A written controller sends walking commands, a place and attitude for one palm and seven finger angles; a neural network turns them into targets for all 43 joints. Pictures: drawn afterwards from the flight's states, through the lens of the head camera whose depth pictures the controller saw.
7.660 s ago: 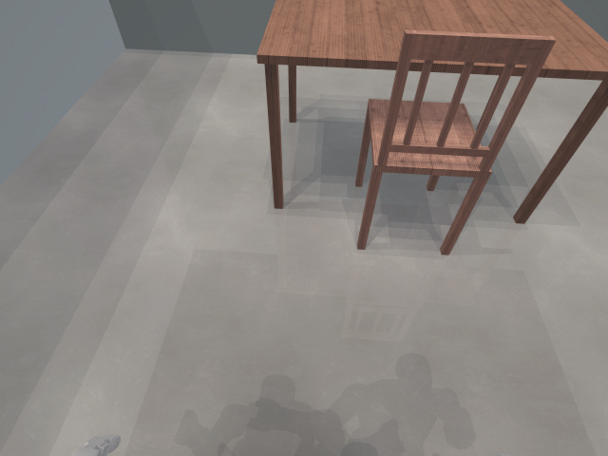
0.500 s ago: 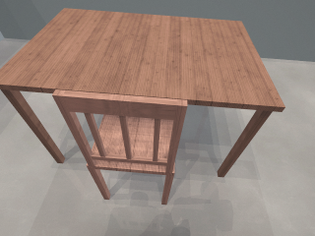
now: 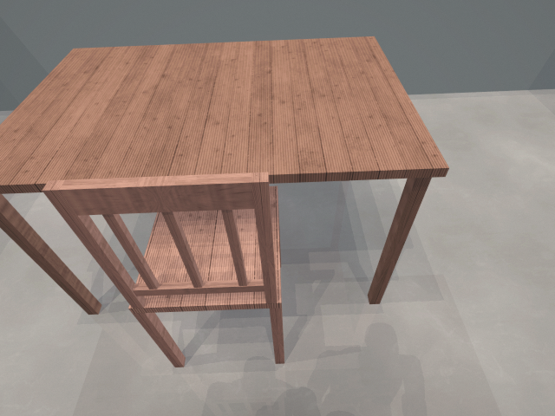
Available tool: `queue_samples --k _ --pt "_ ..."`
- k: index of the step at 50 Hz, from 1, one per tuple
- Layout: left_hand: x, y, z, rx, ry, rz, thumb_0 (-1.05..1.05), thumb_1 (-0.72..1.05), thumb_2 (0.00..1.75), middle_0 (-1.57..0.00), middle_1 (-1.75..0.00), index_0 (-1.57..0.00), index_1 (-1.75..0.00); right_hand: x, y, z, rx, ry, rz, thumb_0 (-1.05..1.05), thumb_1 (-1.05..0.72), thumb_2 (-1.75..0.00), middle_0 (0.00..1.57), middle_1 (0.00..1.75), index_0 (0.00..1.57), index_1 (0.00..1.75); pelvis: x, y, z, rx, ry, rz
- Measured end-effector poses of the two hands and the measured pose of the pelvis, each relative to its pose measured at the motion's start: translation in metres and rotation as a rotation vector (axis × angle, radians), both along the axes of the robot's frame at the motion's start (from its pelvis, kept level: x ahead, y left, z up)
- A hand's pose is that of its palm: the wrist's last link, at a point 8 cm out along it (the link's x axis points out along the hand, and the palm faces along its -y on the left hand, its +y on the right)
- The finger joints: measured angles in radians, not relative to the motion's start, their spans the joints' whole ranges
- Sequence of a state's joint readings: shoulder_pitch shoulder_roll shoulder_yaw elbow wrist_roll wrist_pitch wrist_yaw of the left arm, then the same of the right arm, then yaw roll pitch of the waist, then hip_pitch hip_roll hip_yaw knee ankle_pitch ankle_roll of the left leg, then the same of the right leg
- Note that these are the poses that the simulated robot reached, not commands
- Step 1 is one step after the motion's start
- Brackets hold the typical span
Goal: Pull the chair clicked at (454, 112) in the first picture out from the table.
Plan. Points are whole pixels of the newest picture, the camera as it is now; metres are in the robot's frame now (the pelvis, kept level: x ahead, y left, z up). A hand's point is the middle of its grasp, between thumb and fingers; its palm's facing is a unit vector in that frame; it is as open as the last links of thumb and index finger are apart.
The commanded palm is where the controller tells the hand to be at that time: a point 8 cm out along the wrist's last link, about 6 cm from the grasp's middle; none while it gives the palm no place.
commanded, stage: come to a stop and stand still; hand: left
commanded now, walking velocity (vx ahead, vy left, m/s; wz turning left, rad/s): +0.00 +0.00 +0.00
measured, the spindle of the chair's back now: (185, 251) +0.45 +0.22 -0.09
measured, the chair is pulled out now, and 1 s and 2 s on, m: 0.00 0.00 0.00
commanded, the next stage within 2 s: look again from close up in 0.28 s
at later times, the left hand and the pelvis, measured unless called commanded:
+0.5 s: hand out of the picture -0.01 +0.16 -0.17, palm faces +0.01 -0.98 -0.18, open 7.3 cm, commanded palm none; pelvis +0.01 +0.01 +0.00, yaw -1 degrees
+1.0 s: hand out of the picture +0.03 +0.24 -0.18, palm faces -0.02 -0.97 -0.23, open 7.4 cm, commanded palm none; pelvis +0.01 +0.05 +0.00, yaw -1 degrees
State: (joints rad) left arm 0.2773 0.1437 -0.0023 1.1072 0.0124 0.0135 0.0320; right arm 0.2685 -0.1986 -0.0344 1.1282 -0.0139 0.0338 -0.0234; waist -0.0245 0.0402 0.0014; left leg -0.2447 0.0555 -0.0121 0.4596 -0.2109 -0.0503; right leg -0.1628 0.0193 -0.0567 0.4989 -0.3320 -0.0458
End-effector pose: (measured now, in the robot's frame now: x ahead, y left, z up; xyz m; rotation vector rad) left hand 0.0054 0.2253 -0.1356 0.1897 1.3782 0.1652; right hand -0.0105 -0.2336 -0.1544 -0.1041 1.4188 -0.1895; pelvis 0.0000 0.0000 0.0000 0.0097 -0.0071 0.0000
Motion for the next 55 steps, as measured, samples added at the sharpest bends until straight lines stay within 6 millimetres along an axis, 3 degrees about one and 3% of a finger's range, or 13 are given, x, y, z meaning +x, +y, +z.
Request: queue_samples --k 6,12,18,23,36,45,55 --pt "0.002 -0.011 -0.003 -0.017 0.007 0.011 0.02 0.94 0.9 -0.2 -0.3 -0.21 -0.3 -0.039 0.005 0.006 0.014 0.117 0.0 0.01 -0.91 -0.9 0.19 0.3 0.19 0.3 0.0 -0.009 0.003 0.0 -0.013 -0.001" --pt "-0.005 -0.017 -0.004 -0.03 0.031 0.022 0.01 0.93 0.9 -0.2 -0.3 -0.2 -0.3 -0.049 0.017 0.006 0.042 0.147 -0.007 0.01 -0.91 -0.9 0.19 0.3 0.19 0.3 0.002 -0.011 0.003 -0.004 -0.014 0.002" --pt "-0.012 -0.023 -0.004 -0.047 0.054 0.034 0.01 0.92 0.9 -0.2 -0.3 -0.2 -0.3 -0.033 0.027 0.004 0.06 0.11 -0.004 0.01 -0.91 -0.9 0.19 0.3 0.19 0.3 0.007 -0.008 0.004 -0.004 -0.01 0.0" --pt "-0.016 -0.022 -0.005 -0.049 0.036 0.013 0.01 0.91 0.9 -0.2 -0.3 -0.2 -0.3 -0.004 0.03 0.002 0.045 0.029 0.015 0.01 -0.91 -0.9 0.2 0.3 0.2 0.3 0.006 0.002 0.001 -0.023 0.007 -0.012" --pt "0.005 0.032 -0.013 -0.035 -0.026 -0.002 0.01 0.91 0.9 -0.2 -0.3 -0.2 -0.3 0.044 0.041 0.013 -0.032 -0.118 0.076 0.02 -0.93 -0.9 0.2 0.3 0.2 0.3 0.009 0.037 -0.003 -0.017 0.001 -0.012" --pt "0.016 0.059 -0.008 -0.008 -0.029 -0.024 0.01 0.91 0.9 -0.2 -0.3 -0.2 -0.3 0.054 0.053 0.017 -0.033 -0.134 0.087 0.01 -0.92 -0.9 0.2 0.3 0.2 0.3 0.011 0.05 -0.001 -0.01 0.007 -0.018" --pt "0.017 0.064 -0.008 -0.012 -0.017 -0.032 0.01 0.91 0.9 -0.2 -0.3 -0.2 -0.3 0.047 0.058 0.017 -0.03 -0.103 0.077 0.01 -0.92 -0.9 0.2 0.3 0.2 0.3 0.013 0.055 0.001 -0.007 0.001 -0.022"
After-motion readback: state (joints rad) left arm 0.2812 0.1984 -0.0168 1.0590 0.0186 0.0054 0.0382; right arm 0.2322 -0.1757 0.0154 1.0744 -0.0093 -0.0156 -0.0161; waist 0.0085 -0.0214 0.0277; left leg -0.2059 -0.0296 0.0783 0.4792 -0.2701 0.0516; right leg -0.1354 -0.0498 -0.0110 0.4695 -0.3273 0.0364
